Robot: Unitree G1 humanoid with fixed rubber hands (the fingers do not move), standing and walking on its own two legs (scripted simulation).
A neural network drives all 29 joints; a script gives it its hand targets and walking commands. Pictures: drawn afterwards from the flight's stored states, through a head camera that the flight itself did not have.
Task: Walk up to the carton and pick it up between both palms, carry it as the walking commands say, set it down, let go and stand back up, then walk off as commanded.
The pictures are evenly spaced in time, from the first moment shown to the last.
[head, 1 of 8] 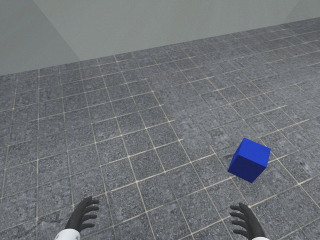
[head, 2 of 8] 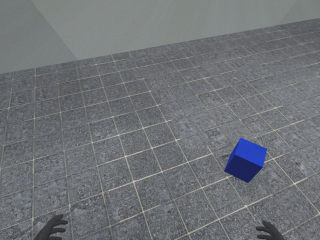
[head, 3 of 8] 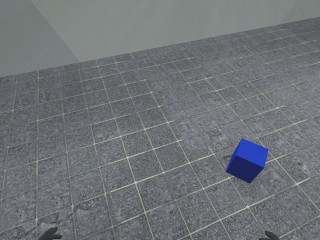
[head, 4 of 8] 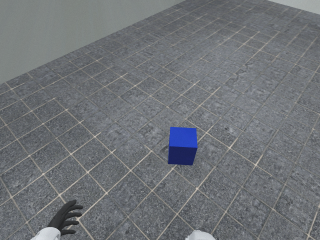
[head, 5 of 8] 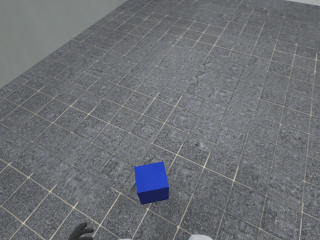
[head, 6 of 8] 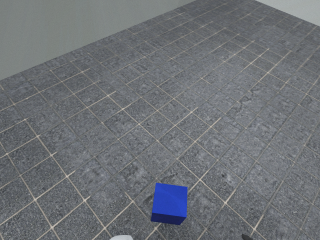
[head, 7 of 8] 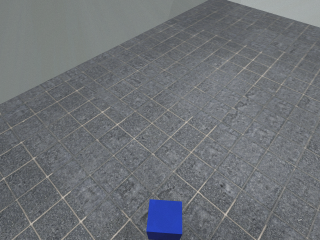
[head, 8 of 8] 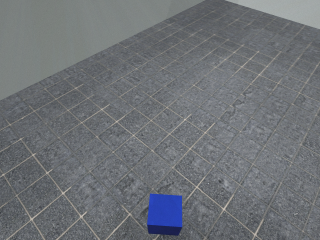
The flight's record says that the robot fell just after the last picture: no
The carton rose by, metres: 0.00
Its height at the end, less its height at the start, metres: +0.00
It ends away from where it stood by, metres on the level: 0.00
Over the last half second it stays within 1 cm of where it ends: yes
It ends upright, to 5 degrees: yes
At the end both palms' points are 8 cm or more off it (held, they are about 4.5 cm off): yes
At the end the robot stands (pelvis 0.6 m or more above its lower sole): yes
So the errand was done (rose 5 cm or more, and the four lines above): no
